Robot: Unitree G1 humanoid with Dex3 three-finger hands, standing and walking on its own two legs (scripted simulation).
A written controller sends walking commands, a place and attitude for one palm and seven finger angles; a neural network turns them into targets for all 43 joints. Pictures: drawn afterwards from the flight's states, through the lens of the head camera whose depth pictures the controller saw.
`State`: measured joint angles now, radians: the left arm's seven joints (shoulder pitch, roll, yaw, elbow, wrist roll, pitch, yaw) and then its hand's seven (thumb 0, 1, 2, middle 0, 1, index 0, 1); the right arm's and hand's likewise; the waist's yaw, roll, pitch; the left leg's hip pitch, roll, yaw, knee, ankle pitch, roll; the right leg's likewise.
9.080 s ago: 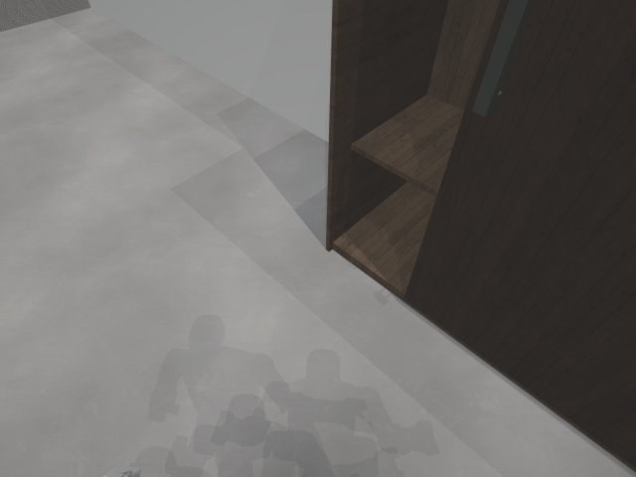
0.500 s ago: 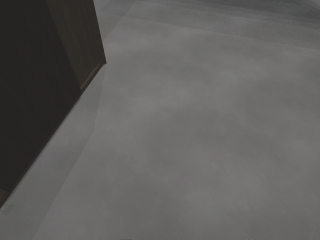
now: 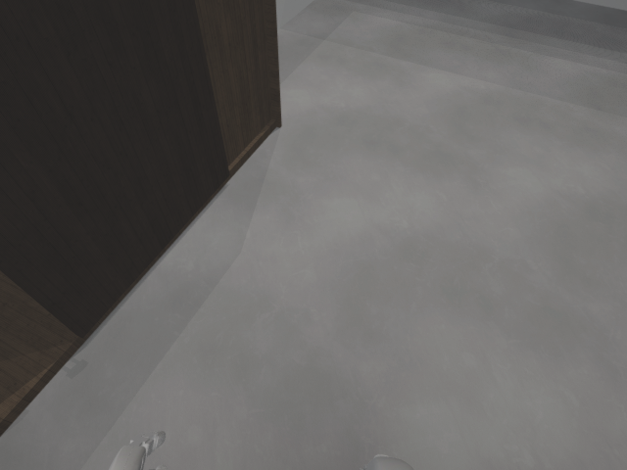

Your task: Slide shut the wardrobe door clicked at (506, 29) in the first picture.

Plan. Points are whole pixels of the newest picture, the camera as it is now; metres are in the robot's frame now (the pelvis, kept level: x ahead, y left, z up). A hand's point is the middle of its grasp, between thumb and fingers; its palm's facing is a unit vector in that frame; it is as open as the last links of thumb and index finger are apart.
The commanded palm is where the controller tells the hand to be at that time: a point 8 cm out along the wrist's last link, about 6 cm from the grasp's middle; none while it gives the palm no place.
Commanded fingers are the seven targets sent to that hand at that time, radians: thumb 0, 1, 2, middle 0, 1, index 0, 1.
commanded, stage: turn to face it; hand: right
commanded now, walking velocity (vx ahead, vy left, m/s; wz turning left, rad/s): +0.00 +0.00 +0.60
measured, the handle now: out of the picture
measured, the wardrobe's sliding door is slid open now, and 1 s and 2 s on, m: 0.36 0.36 0.36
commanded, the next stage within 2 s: take the last steps up to it in 1.70 s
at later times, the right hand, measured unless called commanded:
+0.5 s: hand out of the picture +0.14 -0.22 -0.16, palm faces -0.29 +0.93 -0.23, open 7.4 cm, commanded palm none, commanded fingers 0.00 -0.90 -0.90 0.20 0.30 0.20 0.30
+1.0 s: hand (385, 464) +0.16 -0.10 -0.15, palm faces -0.55 +0.80 -0.25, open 7.4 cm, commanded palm none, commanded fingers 0.00 -0.90 -0.90 0.20 0.30 0.20 0.30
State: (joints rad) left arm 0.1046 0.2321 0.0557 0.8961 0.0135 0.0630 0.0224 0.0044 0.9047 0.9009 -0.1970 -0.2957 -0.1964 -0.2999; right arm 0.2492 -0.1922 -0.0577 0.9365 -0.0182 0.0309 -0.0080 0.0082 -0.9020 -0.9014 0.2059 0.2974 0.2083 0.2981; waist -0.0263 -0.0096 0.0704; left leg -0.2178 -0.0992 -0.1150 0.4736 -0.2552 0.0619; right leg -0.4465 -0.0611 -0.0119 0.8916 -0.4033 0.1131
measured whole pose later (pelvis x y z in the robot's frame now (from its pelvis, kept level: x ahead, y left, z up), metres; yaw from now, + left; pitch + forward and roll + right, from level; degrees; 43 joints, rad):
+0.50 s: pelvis +0.00 -0.04 +0.00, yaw +20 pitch +0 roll +2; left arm 0.25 0.19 0.04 0.91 0.02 0.02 0.02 0.00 0.90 0.90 -0.20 -0.30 -0.20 -0.30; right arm 0.19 -0.27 -0.10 0.92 -0.02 0.09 0.03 0.01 -0.91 -0.90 0.20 0.30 0.20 0.30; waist 0.01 0.01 0.07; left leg -0.41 0.06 0.03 0.96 -0.43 -0.09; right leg -0.19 -0.14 -0.27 0.49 -0.28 -0.01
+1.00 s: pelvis -0.02 +0.02 +0.00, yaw +36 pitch +0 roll -1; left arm 0.17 0.24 0.06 0.92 0.02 0.07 0.02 0.00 0.90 0.90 -0.20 -0.30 -0.20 -0.30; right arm 0.21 -0.19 -0.04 0.92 -0.01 0.02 0.00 0.01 -0.90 -0.90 0.21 0.30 0.21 0.30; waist 0.01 -0.04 0.06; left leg -0.21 -0.07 -0.06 0.46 -0.25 0.07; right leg -0.50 -0.10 -0.01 1.01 -0.36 0.13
